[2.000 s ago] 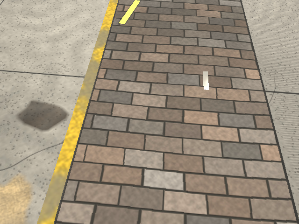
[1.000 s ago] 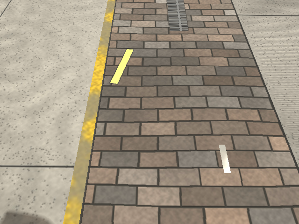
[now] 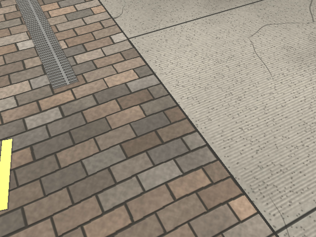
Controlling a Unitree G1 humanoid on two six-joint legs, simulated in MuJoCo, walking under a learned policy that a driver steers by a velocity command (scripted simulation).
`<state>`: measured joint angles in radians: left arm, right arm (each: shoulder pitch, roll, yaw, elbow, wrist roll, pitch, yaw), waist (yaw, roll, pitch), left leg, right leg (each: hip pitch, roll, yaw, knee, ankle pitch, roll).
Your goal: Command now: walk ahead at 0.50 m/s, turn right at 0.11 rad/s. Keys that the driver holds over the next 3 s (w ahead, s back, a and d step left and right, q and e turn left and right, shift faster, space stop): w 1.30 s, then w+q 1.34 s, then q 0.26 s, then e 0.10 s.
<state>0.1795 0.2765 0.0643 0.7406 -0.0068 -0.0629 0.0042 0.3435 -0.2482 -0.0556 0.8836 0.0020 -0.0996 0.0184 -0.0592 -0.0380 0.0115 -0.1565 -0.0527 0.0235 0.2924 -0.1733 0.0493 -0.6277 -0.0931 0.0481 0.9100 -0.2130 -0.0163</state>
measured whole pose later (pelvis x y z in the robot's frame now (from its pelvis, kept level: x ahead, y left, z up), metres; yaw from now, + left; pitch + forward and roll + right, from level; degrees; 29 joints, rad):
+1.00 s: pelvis +0.54 +0.00 +0.00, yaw +0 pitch +1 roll +1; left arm 0.21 0.30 0.06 0.83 -0.01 -0.06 0.01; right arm 0.30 -0.26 -0.05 0.85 -0.01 -0.09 0.03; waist -0.03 -0.04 0.01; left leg -0.20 -0.05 0.06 0.32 -0.16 0.07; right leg -0.61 -0.12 0.03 1.03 -0.24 -0.01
